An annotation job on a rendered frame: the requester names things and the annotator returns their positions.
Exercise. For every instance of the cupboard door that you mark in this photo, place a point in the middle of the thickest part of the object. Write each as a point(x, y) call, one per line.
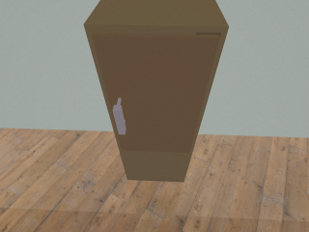
point(161, 80)

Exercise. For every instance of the handle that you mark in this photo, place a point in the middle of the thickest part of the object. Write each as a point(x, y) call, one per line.
point(119, 117)

